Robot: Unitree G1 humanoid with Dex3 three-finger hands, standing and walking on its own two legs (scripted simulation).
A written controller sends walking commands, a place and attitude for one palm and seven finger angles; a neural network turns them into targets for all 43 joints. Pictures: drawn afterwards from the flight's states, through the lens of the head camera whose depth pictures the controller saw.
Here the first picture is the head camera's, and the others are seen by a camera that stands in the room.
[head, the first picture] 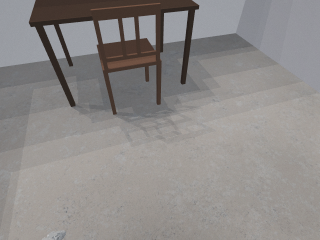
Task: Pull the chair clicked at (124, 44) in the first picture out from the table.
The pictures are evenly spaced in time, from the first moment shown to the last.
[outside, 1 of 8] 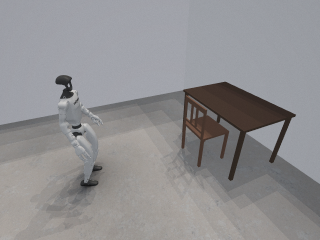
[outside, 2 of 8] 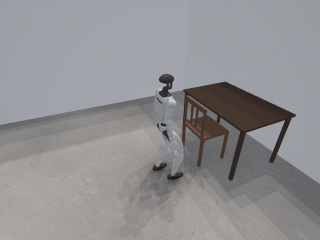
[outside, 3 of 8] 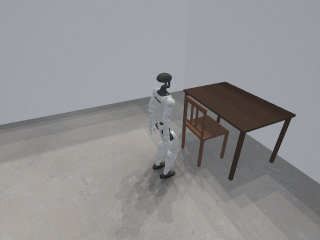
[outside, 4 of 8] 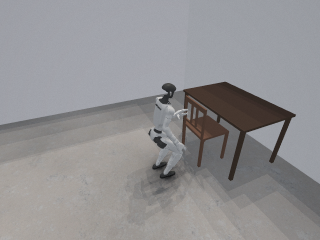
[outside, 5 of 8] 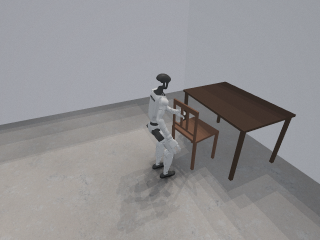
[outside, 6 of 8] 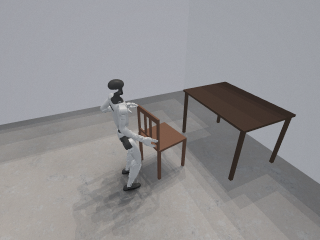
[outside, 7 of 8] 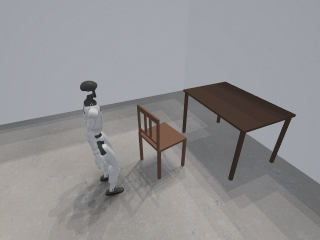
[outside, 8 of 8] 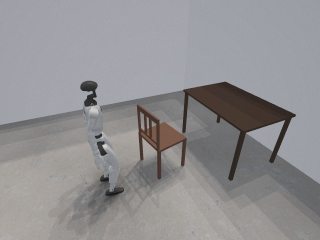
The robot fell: no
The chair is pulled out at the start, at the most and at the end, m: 0.00 0.61 0.61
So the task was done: yes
